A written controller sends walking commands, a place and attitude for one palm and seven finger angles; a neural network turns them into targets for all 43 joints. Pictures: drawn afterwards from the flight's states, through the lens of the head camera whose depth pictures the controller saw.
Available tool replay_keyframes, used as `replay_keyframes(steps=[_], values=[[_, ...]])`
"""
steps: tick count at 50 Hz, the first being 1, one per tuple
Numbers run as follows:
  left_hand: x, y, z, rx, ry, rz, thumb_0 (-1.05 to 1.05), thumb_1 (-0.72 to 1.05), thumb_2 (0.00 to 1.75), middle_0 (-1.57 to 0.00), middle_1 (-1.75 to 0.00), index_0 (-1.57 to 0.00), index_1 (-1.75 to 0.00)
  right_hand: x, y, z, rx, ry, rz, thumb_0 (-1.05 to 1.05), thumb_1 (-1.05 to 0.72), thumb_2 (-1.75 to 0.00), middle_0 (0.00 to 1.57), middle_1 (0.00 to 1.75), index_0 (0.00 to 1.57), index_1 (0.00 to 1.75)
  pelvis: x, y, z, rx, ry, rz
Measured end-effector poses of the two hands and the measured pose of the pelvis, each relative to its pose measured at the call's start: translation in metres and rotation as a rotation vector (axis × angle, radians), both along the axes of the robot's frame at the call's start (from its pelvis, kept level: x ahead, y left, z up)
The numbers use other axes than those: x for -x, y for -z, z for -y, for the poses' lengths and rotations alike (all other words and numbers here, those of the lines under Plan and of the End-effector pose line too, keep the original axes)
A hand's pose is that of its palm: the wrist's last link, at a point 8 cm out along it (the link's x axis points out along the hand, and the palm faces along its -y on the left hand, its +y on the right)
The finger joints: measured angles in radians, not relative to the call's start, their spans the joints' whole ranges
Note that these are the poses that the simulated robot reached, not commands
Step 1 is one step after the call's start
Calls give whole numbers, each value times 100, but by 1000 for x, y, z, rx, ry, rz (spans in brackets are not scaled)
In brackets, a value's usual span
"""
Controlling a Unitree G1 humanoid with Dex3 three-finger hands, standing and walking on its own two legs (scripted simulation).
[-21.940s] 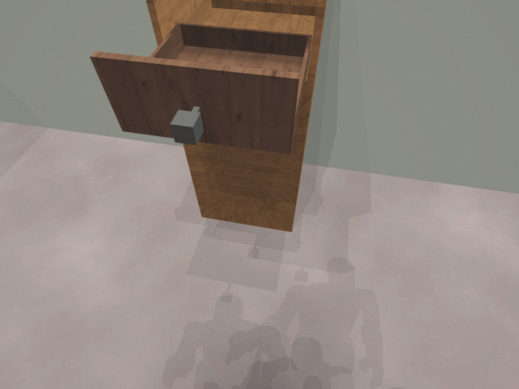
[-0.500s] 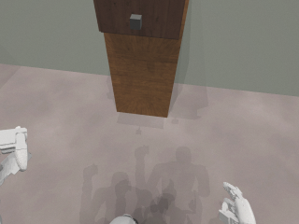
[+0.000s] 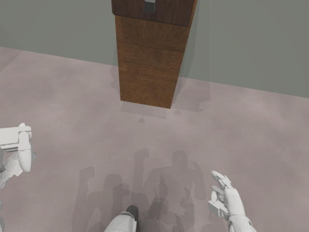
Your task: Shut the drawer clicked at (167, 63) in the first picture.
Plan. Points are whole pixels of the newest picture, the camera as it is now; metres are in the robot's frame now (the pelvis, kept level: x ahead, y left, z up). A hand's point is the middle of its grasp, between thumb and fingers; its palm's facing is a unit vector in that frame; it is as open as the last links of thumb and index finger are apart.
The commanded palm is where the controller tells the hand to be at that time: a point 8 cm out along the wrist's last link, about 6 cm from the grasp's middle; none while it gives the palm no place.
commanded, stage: stop stepping back and stand still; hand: left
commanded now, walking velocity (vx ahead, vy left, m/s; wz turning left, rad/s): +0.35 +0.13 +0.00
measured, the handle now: (150, 3) +1.00 +0.14 +0.12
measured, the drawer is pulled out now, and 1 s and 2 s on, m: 0.12 0.12 0.12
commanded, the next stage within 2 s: let the arm hang, fingers relaxed in 1.32 s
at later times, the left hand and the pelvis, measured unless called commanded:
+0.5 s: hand out of the picture +0.08 +0.22 +0.22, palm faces +0.41 -0.79 -0.45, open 3.2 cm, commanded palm +0.04 +0.26 +0.20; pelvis -0.10 -0.01 +0.03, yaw -2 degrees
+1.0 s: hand out of the picture +0.03 +0.25 +0.19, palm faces +0.49 -0.76 -0.43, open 3.2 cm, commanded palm -0.03 +0.28 +0.20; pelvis -0.14 +0.00 +0.02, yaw +3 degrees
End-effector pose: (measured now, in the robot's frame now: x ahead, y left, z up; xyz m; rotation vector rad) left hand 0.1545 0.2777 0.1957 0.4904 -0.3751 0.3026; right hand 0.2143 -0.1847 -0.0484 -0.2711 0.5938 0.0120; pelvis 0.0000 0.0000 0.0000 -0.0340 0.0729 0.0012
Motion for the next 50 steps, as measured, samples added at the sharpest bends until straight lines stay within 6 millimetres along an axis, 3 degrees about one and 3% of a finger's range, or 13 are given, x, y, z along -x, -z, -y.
replay_keyframes(steps=[6,10,13,18,22,27,32,36,45,50], values=[[23,-28,-5,-81,26,116,1,88,90,-141,-160,-141,-160,62,7,23,35,128,-71,2,-90,-90,21,30,21,30,3,1,-5,-21,0,44],[24,-23,-15,-33,-24,78,1,88,90,-141,-160,-141,-160,102,8,36,27,198,-66,2,-91,-90,21,30,20,30,27,-5,-8,-31,15,87],[32,-13,-12,-18,-34,-22,1,89,90,-141,-160,-141,-160,134,6,44,14,233,-82,2,-91,-90,21,30,20,30,44,-12,-2,-28,16,107],[78,-4,14,-58,-4,-127,1,89,90,-140,-160,-140,-160,173,14,63,20,243,-130,2,-91,-90,21,30,20,30,73,-11,9,-59,11,105],[108,-24,24,-69,0,-51,2,88,90,-141,-160,-141,-160,195,13,75,65,227,-210,2,-91,-90,21,30,20,30,88,-20,14,-91,29,93],[118,-39,11,-69,-74,25,1,88,90,-141,-160,-141,-160,204,4,80,67,246,-149,2,-91,-90,21,30,20,30,102,-28,12,-107,25,67],[124,-21,-2,-16,-109,-15,1,88,90,-141,-160,-141,-160,205,5,75,67,255,-69,2,-91,-90,20,30,20,30,117,-20,-1,-83,7,73],[139,-5,-3,-7,-89,-57,1,89,90,-141,-160,-140,-160,211,8,59,36,247,-42,2,-91,-90,20,30,20,30,130,-12,-5,-81,-7,116],[170,-17,0,-83,-156,-1,1,88,90,-141,-160,-141,-160,217,37,36,-40,135,-142,2,-91,-90,21,30,20,30,140,-4,8,-75,-43,131],[173,-14,-4,-18,-174,-40,1,88,90,-141,-160,-141,-160,219,26,38,-11,121,-171,2,-91,-90,21,30,20,30,145,-17,5,-85,-42,101]])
